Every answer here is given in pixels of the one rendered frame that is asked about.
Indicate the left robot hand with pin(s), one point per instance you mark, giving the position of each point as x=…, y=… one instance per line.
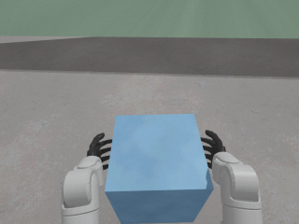
x=94, y=148

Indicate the robot left forearm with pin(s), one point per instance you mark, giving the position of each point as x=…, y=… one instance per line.
x=80, y=196

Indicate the robot right forearm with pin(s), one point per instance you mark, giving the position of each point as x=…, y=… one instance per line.
x=240, y=190

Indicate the right robot hand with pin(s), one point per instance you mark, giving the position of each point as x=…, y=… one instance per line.
x=216, y=146

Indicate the carton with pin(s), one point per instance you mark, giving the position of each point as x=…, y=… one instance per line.
x=157, y=170

